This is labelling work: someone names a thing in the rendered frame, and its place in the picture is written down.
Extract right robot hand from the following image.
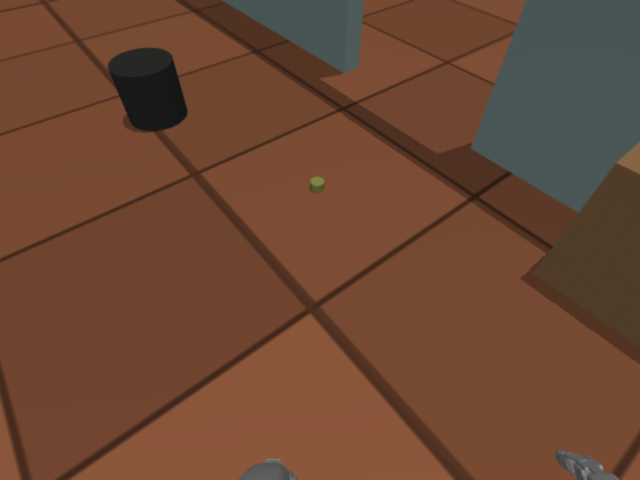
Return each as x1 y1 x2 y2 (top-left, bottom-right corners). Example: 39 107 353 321
555 450 619 480

